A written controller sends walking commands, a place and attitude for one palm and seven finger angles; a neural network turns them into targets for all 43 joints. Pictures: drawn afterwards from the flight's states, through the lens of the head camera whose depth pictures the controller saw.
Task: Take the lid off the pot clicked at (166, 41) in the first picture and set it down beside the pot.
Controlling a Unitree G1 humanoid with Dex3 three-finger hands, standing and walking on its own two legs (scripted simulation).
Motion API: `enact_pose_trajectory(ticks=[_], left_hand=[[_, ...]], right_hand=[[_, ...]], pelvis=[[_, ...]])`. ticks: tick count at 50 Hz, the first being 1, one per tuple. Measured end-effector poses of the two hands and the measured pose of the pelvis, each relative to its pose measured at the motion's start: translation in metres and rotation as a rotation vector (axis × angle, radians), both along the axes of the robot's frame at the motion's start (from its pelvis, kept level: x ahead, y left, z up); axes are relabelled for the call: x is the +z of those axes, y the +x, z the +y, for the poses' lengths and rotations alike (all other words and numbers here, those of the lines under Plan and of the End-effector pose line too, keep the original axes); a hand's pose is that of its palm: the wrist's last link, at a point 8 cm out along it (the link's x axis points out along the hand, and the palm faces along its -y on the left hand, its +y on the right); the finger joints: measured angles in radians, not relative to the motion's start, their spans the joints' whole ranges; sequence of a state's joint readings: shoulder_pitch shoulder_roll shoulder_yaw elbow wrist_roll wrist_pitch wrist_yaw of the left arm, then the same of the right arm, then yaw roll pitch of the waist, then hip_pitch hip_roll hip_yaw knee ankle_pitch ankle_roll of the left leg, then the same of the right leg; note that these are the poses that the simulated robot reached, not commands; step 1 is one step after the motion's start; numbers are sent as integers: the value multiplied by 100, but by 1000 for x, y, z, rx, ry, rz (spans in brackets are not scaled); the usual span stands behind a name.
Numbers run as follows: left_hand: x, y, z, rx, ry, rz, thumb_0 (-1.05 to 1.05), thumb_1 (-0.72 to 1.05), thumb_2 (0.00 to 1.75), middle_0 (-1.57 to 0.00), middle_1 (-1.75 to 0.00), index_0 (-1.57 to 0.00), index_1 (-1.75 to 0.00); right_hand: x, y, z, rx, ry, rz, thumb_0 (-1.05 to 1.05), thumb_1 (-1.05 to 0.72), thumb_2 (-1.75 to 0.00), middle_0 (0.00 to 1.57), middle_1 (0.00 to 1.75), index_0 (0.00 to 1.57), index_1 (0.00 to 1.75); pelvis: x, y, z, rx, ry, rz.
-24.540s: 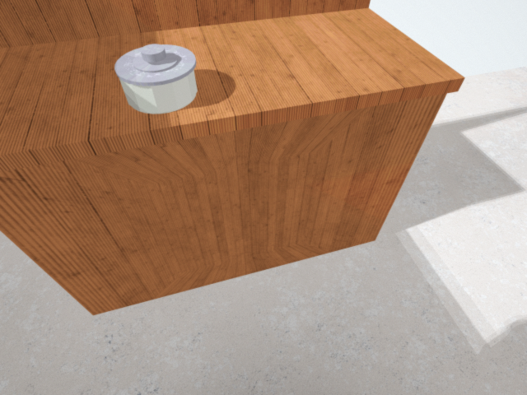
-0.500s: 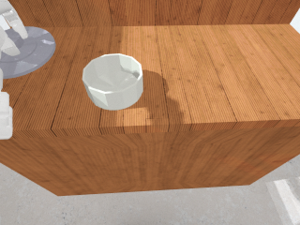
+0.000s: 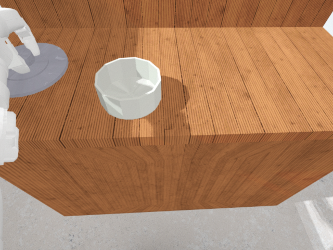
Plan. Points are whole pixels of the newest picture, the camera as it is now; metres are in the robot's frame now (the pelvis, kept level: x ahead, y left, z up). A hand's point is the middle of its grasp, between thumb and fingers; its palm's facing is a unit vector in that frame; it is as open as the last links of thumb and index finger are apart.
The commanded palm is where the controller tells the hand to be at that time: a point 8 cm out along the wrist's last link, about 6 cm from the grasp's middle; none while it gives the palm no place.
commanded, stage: lower the lid onto the table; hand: left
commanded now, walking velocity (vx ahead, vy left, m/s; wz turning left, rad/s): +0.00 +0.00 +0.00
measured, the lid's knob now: (20, 58) +0.50 +0.30 +0.20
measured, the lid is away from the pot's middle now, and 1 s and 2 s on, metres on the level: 0.22 0.22 0.23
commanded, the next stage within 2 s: open the fingers wide in 1.26 s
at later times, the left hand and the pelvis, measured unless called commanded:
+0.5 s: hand (23, 69) +0.48 +0.29 +0.19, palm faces -0.39 -0.19 -0.90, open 8.0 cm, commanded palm +0.50 +0.29 +0.25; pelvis +0.00 +0.01 +0.00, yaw -1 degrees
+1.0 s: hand (32, 80) +0.48 +0.29 +0.15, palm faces -0.45 -0.18 -0.87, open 8.0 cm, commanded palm +0.52 +0.29 +0.22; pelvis +0.00 +0.01 -0.01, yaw -1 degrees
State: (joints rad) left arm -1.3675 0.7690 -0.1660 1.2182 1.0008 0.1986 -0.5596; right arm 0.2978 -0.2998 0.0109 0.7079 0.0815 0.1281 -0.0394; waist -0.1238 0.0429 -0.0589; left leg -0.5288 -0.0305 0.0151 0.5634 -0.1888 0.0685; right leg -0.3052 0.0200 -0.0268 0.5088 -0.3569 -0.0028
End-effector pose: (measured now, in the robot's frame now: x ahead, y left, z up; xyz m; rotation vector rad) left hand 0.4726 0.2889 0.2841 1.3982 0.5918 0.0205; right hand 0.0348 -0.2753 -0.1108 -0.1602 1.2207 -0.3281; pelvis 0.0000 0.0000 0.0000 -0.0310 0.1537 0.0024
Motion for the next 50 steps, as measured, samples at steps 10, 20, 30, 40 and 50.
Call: enact_pose_trajectory(ticks=[10, 20, 30, 40, 50], left_hand=[[-16, 0, 2, -23, 1, 27, 0, 21, 74, -60, -97, -61, -99], [-33, 5, 4, -42, -6, 58, 0, 21, 74, -60, -97, -61, -99], [-47, 10, 6, -59, -19, 75, 0, 21, 74, -60, -97, -61, -99], [-62, 16, 3, -90, -23, 95, 0, 21, 74, -60, -97, -61, -99], [-77, 19, 6, -97, -26, 120, 0, 21, 74, -60, -97, -60, -99]], right_hand=[[1, -11, 0, -11, -23, 20, 1, -91, -90, 20, 30, 20, 30], [2, -27, 2, -32, -41, 53, 1, -90, -90, 20, 30, 20, 30], [1, -39, 5, -59, -47, 78, 1, -90, -90, 20, 30, 20, 30], [1, -48, 8, -68, -57, 106, 1, -90, -90, 20, 30, 20, 30], [1, -57, 8, -89, -67, 123, 1, -90, -90, 20, 30, 20, 30]], pelvis=[[-1, -3, 3, -1, -5, 5], [-3, -4, 6, -7, -9, 18], [-4, -4, 10, -14, -14, 33], [-6, -5, 12, -16, -17, 51], [-9, -5, 13, -21, -23, 65]])
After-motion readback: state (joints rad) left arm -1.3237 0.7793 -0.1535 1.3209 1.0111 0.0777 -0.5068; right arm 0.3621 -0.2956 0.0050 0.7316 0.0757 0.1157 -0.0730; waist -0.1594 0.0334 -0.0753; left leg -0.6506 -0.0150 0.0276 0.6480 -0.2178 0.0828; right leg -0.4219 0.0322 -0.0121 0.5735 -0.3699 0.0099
